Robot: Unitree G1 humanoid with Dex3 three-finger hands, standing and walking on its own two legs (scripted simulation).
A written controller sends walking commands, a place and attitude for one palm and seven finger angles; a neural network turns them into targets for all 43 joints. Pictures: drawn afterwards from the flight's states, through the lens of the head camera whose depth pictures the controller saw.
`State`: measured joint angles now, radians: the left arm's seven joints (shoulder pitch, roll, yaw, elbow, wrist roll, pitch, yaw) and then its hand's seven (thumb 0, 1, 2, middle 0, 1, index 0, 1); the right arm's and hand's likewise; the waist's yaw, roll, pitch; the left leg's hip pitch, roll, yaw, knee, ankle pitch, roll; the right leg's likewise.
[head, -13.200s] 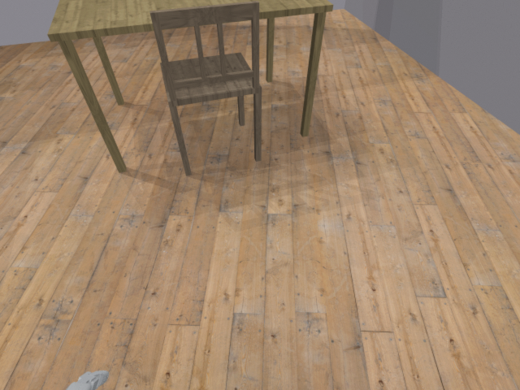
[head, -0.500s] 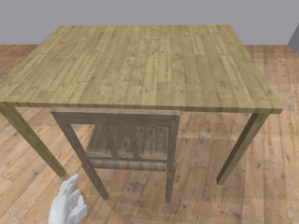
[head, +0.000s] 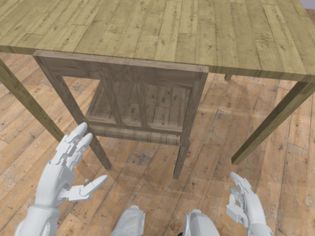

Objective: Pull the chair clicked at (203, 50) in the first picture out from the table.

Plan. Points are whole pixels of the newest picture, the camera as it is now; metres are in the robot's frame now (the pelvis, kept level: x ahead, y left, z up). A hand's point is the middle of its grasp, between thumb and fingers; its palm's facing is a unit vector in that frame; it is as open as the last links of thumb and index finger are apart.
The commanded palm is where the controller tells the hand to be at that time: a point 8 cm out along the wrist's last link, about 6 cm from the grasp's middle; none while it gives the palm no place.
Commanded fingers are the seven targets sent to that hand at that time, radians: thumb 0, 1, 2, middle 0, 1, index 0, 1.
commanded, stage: raise the hand toward the chair's back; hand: left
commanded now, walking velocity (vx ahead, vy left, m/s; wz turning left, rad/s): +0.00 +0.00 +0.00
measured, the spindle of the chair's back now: (113, 103) +0.48 +0.18 +0.00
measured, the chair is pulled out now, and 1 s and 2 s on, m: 0.00 0.00 0.00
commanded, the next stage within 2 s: aim the fingers beside a spindle in 1.42 s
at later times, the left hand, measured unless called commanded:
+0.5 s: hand (76, 170) +0.24 +0.20 +0.06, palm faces -0.08 -1.00 -0.05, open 15.6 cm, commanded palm +0.22 +0.26 +0.06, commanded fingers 0.00 -0.50 0.30 -0.06 -0.08 -0.06 -0.08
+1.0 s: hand (68, 152) +0.28 +0.23 +0.07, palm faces -0.04 -1.00 -0.08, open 16.9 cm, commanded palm +0.25 +0.28 +0.07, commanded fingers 0.00 -0.50 0.30 -0.06 -0.08 -0.06 -0.08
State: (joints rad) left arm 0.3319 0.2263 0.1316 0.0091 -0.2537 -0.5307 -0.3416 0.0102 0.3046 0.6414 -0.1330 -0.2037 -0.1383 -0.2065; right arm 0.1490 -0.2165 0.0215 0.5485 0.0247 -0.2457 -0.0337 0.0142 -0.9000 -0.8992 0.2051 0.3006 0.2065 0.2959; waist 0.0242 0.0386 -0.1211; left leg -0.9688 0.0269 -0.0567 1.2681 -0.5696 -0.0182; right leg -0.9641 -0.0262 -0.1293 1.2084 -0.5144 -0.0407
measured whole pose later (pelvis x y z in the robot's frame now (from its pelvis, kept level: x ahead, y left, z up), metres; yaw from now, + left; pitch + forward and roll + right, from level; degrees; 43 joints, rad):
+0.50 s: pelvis +0.02 +0.02 +0.02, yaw -1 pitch +16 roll -3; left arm 0.39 0.25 0.16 -0.04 -0.25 -0.38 -0.27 0.00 -0.28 0.39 -0.08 -0.11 -0.09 -0.12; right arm 0.20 -0.24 -0.02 0.51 0.03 -0.22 -0.05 0.02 -0.90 -0.90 0.21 0.30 0.21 0.30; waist -0.03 0.01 -0.12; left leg -0.90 0.02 -0.02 1.18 -0.56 0.02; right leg -0.90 -0.03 -0.09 1.11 -0.49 0.00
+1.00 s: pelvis +0.03 +0.02 +0.03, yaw -1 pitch +16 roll -3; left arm 0.26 0.28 0.25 0.09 -0.28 -0.36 -0.31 -0.01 -0.50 0.30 -0.06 -0.08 -0.06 -0.08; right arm 0.24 -0.25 0.02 0.53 0.03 -0.19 -0.04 0.02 -0.90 -0.90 0.21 0.30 0.21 0.30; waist -0.03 0.04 -0.13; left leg -0.85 0.01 -0.02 1.12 -0.55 0.02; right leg -0.85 -0.03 -0.10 1.06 -0.48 0.00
